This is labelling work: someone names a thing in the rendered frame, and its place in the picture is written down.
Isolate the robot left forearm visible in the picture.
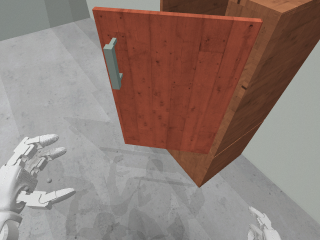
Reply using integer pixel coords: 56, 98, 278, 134
0, 210, 23, 240

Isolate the robot left hand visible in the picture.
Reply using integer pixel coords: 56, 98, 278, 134
0, 134, 76, 214

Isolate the handle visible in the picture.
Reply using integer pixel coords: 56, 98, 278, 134
103, 37, 123, 90

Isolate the robot right hand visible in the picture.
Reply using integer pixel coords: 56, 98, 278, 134
247, 206, 281, 240

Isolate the cupboard door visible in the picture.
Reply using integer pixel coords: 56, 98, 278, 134
92, 6, 263, 155

